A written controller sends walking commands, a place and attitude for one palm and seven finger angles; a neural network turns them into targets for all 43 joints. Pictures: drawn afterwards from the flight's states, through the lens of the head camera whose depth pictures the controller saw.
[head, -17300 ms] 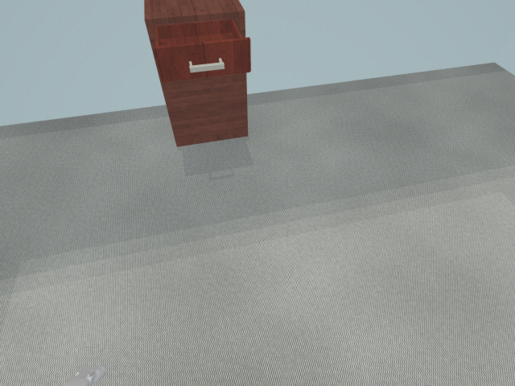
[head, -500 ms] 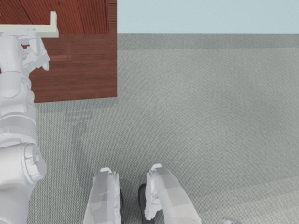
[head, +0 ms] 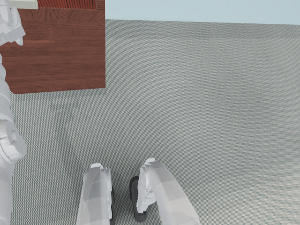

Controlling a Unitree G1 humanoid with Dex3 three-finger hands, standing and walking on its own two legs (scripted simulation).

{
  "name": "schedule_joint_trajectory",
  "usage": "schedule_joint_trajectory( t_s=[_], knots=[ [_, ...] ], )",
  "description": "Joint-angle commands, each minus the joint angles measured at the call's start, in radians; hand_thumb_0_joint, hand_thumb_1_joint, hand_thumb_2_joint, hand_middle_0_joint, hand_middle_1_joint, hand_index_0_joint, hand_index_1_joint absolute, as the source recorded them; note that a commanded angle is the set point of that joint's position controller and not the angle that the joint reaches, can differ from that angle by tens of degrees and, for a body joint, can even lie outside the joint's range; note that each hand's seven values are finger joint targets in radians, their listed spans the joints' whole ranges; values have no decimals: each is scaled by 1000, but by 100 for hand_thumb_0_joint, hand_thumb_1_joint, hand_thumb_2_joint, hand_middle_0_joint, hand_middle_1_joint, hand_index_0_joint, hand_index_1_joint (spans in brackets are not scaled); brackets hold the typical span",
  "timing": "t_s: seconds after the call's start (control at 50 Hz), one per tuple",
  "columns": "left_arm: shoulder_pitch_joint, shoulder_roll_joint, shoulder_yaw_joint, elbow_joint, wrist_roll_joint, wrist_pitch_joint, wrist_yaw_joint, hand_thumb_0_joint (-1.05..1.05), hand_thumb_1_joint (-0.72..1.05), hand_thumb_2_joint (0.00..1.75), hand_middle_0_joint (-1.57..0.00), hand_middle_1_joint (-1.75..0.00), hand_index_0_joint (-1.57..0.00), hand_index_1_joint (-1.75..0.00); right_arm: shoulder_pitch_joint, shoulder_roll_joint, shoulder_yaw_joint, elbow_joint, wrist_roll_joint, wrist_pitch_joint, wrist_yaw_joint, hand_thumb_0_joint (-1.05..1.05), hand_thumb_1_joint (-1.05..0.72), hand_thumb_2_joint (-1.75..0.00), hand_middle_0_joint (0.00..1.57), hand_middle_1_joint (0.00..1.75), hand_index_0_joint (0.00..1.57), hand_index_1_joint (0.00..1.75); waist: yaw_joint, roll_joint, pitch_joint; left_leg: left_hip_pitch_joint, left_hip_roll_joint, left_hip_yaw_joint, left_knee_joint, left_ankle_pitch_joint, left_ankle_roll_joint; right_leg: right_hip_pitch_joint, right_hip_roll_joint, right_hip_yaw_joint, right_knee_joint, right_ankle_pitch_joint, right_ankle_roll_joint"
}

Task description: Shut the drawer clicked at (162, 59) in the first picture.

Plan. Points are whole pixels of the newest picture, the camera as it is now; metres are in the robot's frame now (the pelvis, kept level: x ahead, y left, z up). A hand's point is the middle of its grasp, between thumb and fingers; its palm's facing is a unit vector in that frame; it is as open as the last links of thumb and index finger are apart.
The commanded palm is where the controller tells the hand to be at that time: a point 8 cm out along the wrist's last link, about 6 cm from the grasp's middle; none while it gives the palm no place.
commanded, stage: push the drawer shut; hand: left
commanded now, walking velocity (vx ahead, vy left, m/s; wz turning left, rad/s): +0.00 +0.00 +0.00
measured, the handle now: out of the picture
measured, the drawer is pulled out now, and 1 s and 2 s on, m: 0.00 0.00 0.00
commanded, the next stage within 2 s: pull the fist back off the drawer in 0.18 s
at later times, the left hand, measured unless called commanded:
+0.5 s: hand (13, 23) +0.56 +0.26 +0.03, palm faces +0.10 -0.99 -0.06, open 3.2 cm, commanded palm +0.60 +0.24 +0.04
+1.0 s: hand (22, 25) +0.56 +0.24 +0.03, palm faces +0.12 -0.99 -0.03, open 3.2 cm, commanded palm +0.55 +0.25 +0.04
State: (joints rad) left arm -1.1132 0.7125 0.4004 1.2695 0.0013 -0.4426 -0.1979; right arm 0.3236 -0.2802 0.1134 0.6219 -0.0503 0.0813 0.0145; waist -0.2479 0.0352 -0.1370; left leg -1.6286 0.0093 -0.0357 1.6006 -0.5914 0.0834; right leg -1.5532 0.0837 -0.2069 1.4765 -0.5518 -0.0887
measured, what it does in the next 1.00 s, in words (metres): stands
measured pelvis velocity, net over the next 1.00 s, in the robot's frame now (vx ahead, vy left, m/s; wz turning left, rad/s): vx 0.00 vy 0.01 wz -0.01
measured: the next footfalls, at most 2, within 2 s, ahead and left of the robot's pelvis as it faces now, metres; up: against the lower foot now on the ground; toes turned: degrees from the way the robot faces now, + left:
none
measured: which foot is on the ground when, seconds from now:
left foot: down 0.00-1.00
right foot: down 0.00-1.00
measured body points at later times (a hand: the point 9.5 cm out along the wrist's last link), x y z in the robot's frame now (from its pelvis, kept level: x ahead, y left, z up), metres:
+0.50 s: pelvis -0.02 +0.01 -0.01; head +0.20 +0.09 +0.38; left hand +0.55 +0.31 +0.04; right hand -0.02 -0.26 -0.08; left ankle +0.05 +0.07 -0.54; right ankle +0.06 -0.08 -0.54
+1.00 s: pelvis +0.00 +0.01 +0.01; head +0.21 +0.07 +0.41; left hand +0.55 +0.29 +0.04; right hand +0.01 -0.25 -0.08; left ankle +0.05 +0.07 -0.54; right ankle +0.06 -0.08 -0.54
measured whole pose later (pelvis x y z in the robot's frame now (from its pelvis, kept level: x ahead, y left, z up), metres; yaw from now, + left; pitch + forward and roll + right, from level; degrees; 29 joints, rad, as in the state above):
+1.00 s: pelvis +0.00 +0.01 +0.01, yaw -1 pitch +35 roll -9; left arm -1.01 0.62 0.41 1.14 -0.03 -0.40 -0.15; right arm 0.34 -0.27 0.11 0.61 -0.05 0.06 0.04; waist -0.24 0.05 -0.14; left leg -1.58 0.01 -0.01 1.56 -0.59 0.10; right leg -1.51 0.09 -0.18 1.43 -0.54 -0.06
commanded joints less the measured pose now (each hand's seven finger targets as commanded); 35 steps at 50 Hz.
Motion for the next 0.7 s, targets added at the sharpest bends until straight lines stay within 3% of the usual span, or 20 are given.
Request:
schedule_joint_trajectory(
  t_s=[0.0,0.02,0.06,0.1,0.14,0.28,0.34,0.4,0.46,0.52,0.56,0.58,0.62,0.64,0.66,0.68],
  knots=[
    [-686,253,12,-294,-34,-63,36,0,90,90,-140,-160,-140,-160,227,-237,-73,-5,0,-14,-24,0,-90,-90,20,30,20,30,-96,365,-628,611,38,-183,-190,244,-43,136,-5,167,-173,125,48],
    [-695,236,-1,-289,-40,-59,35,0,90,90,-140,-160,-140,-160,228,-237,-71,-2,0,-18,-25,0,-90,-90,20,30,20,30,-104,360,-623,605,37,-182,-191,231,-41,138,-5,169,-177,121,49],
    [-693,271,12,-263,-37,-47,35,0,90,90,-140,-160,-140,-160,229,-241,-64,-4,1,-24,-31,0,-90,-90,20,30,20,30,-107,342,-608,565,37,-178,-191,201,-36,152,-3,173,-180,104,49],
    [-714,248,-17,-265,-38,-41,30,0,90,90,-140,-160,-140,-160,225,-242,-62,-1,3,-36,-34,0,-90,-90,20,30,20,30,-116,372,-601,574,40,-183,-200,163,-36,127,-5,170,-182,89,50],
    [-716,282,-4,-255,-40,-31,31,0,90,90,-140,-160,-140,-160,223,-248,-54,3,5,-44,-42,0,-90,-90,20,30,20,30,-120,360,-580,551,43,-188,-209,120,-34,127,-7,170,-182,71,52],
    [-749,265,-33,-273,-39,-21,33,0,90,90,-140,-160,-140,-160,222,-253,-47,7,7,-79,-51,0,-90,-90,20,30,20,30,-131,417,-587,604,51,-215,-237,85,-41,73,-11,155,-173,67,50],
    [-740,272,-20,-269,-40,-12,36,0,90,90,-140,-160,-140,-160,228,-258,-46,7,4,-81,-51,0,-90,-90,20,30,20,30,-126,388,-587,598,53,-223,-239,74,-43,80,-11,150,-170,66,51],
    [-728,243,-36,-243,-38,-2,35,0,90,90,-140,-160,-140,-160,229,-256,-46,6,5,-84,-48,0,-90,-90,20,30,20,30,-133,368,-559,570,52,-224,-241,45,-40,69,-11,150,-173,52,52],
    [-717,284,1,-235,-38,3,40,0,90,90,-140,-160,-140,-160,240,-258,-45,-1,2,-83,-48,0,-90,-90,20,30,20,30,-119,344,-549,537,47,-221,-239,44,-39,94,-12,153,-171,50,50],
    [-708,241,-21,-239,-29,3,40,0,90,90,-140,-160,-140,-160,240,-259,-52,-2,1,-78,-40,0,-90,-90,20,30,20,30,-115,376,-554,595,56,-251,-251,42,-50,33,-14,139,-155,58,48],
    [-690,211,-28,-224,-31,13,42,0,90,90,-140,-160,-140,-160,245,-259,-56,0,-1,-75,-35,0,-90,-90,20,30,20,30,-117,350,-527,595,59,-265,-261,23,-53,20,-16,134,-156,56,49],
    [-679,244,2,-232,-28,9,46,0,90,90,-140,-160,-140,-160,249,-261,-55,-4,-2,-75,-35,0,-90,-90,20,30,20,30,-101,370,-534,613,61,-274,-264,36,-57,16,-19,132,-147,60,47],
    [-660,237,3,-247,-27,13,48,0,90,90,-140,-160,-140,-160,250,-259,-60,-6,-2,-68,-29,0,-90,-90,20,30,20,30,-88,376,-568,628,59,-269,-262,65,-60,32,-18,132,-147,72,46],
    [-647,206,-11,-243,-30,19,45,0,90,90,-140,-160,-140,-160,251,-254,-62,-7,-2,-66,-27,0,-90,-90,20,30,20,30,-95,353,-571,622,58,-262,-258,75,-56,41,-16,133,-151,77,48],
    [-619,226,8,-245,-28,21,46,0,90,90,-140,-160,-140,-160,253,-257,-62,-9,-1,-62,-26,0,-90,-90,20,30,20,30,-79,353,-569,627,61,-268,-263,79,-60,43,-17,128,-145,79,47],
    [-608,199,-6,-250,-29,19,43,0,90,90,-140,-160,-140,-160,255,-253,-65,-11,-2,-61,-23,0,-90,-90,20,30,20,30,-80,356,-576,651,62,-273,-266,99,-61,36,-18,130,-148,85,47]
  ],
)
